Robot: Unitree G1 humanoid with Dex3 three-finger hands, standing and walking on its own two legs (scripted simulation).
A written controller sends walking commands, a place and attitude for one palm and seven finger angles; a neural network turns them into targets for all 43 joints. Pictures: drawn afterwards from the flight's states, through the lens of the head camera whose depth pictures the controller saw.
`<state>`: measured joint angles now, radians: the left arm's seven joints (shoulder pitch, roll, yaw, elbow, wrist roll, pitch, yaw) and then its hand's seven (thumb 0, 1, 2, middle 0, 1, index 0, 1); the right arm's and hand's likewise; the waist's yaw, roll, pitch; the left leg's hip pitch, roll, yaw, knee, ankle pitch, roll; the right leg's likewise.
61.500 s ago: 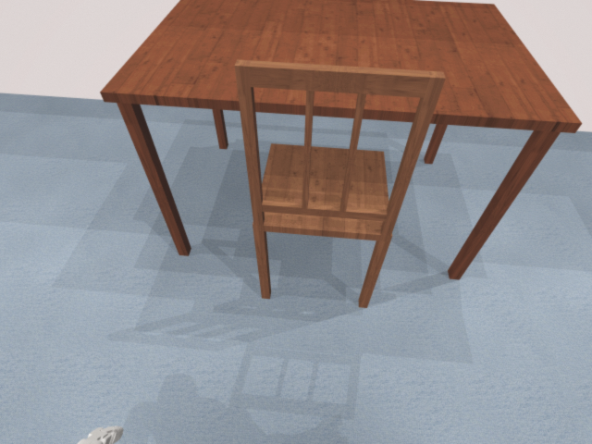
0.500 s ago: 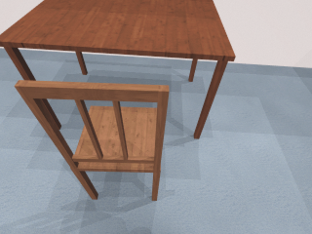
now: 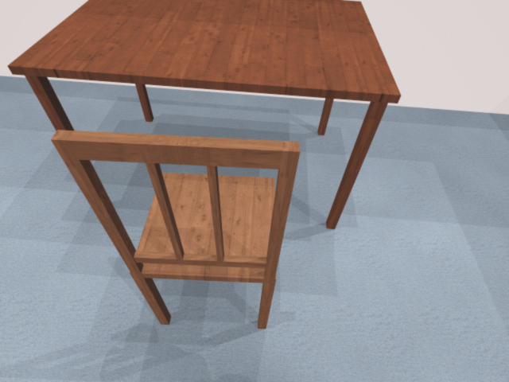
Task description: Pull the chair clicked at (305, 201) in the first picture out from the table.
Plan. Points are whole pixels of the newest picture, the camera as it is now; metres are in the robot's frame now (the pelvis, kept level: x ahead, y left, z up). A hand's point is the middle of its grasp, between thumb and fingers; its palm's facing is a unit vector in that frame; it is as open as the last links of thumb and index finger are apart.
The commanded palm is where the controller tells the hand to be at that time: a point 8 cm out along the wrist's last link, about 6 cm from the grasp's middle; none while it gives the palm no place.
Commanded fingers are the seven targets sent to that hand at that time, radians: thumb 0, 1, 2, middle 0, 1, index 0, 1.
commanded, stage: look again from close up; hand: left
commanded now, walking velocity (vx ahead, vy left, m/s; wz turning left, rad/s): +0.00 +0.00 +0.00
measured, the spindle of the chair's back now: (168, 217) +0.44 +0.21 -0.07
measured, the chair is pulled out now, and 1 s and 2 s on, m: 0.34 0.34 0.34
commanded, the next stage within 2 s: shuffle to correct the standing spot in 0.76 s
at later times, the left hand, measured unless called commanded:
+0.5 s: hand out of the picture +0.04 +0.17 -0.18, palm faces +0.02 -0.98 -0.19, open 7.3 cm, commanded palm none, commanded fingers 0.00 0.90 0.90 -0.20 -0.30 -0.20 -0.30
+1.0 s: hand out of the picture +0.02 +0.14 -0.18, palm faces +0.02 -0.99 -0.16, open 7.3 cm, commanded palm none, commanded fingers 0.00 0.90 0.90 -0.20 -0.30 -0.20 -0.30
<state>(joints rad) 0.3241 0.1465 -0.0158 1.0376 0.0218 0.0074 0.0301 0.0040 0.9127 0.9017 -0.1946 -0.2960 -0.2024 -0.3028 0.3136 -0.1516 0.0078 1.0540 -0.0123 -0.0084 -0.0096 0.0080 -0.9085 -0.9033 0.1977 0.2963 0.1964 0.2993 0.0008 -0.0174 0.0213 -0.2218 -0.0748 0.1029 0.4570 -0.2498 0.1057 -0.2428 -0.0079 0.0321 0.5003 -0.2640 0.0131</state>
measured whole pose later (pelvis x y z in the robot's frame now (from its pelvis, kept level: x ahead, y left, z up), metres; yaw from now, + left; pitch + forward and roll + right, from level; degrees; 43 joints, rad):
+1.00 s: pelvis +0.03 -0.01 +0.00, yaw +0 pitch -1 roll +0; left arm 0.31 0.14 -0.02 1.11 0.01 0.01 0.04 0.00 0.91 0.90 -0.19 -0.30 -0.20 -0.30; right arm 0.28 -0.13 0.02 1.15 0.00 -0.03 -0.03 0.00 -0.90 -0.90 0.20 0.30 0.20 0.30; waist 0.00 -0.03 0.04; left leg -0.11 -0.07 0.09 0.38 -0.26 0.08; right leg -0.14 0.00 0.03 0.44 -0.29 0.00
